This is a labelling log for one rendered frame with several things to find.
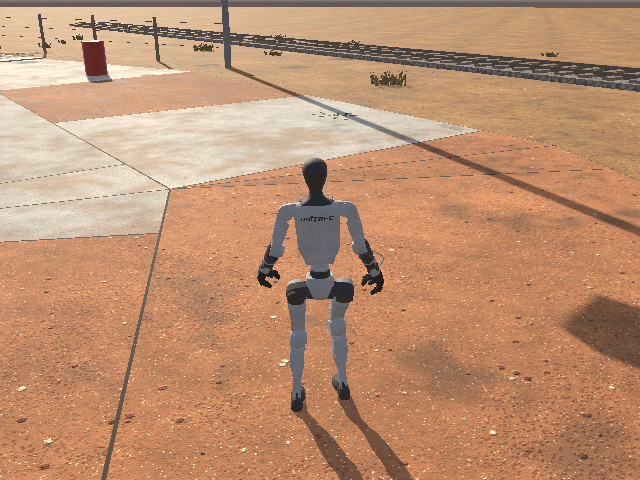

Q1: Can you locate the robot left forearm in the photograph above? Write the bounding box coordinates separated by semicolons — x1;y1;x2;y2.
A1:
260;242;278;274

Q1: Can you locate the left robot upper arm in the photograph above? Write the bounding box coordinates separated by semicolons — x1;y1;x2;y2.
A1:
269;202;296;258

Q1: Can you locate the right robot upper arm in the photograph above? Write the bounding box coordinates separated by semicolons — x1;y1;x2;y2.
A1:
337;200;368;255

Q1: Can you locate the right robot foot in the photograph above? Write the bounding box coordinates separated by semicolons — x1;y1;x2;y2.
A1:
332;374;350;400

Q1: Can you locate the robot right hand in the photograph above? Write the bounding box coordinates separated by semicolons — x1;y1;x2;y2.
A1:
361;270;384;295

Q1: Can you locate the robot left hand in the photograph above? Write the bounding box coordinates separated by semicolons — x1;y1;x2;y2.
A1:
257;266;280;288

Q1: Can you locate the robot left thigh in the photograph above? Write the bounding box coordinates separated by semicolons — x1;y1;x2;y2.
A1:
286;279;307;349

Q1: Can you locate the robot right forearm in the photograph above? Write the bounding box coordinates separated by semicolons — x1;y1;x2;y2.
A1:
359;239;380;277

